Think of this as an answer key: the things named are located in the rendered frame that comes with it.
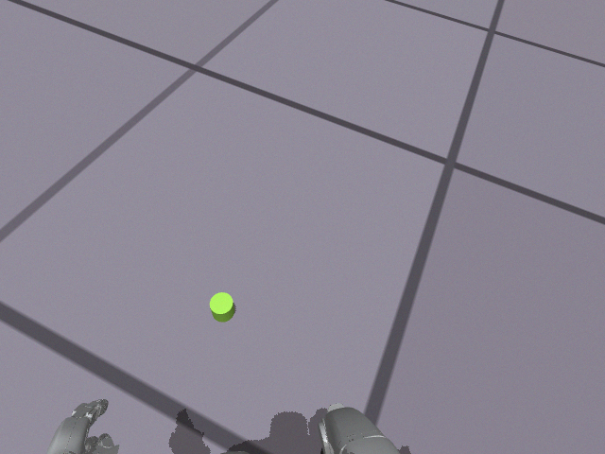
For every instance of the tin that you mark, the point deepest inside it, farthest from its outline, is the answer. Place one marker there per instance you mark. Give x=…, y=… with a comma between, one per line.
x=222, y=307

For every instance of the left robot hand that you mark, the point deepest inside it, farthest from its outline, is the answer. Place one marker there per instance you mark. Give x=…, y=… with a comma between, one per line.
x=71, y=436

